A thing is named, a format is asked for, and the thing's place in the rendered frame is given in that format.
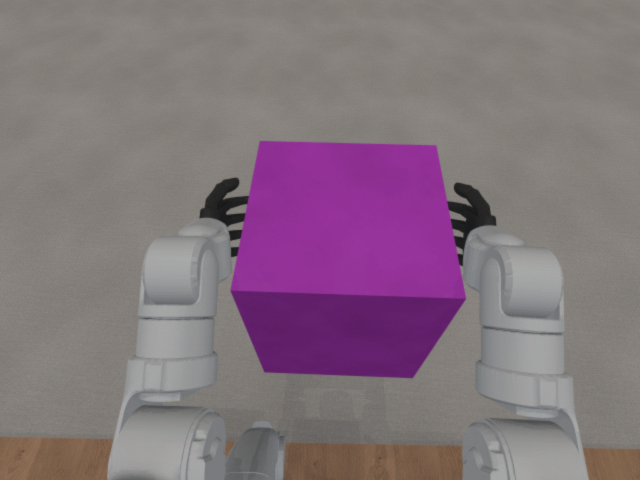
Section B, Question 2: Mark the carton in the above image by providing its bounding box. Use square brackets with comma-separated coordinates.
[230, 141, 466, 378]

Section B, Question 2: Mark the robot left forearm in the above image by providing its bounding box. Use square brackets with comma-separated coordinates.
[107, 218, 232, 480]

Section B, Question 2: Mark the robot left shin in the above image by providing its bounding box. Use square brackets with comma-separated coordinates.
[252, 421, 273, 429]

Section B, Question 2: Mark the robot left upper arm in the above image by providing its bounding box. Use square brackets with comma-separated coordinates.
[108, 405, 226, 480]

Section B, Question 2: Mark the robot right upper arm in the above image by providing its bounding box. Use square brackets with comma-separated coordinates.
[462, 418, 587, 480]

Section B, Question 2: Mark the left robot hand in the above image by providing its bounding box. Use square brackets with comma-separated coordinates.
[200, 178, 249, 257]

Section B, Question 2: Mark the robot left thigh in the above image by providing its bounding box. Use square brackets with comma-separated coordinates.
[224, 427, 285, 480]

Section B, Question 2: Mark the robot right forearm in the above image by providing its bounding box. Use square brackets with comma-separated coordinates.
[463, 225, 589, 480]

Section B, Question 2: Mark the right robot hand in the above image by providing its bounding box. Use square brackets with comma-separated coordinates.
[447, 183, 496, 266]

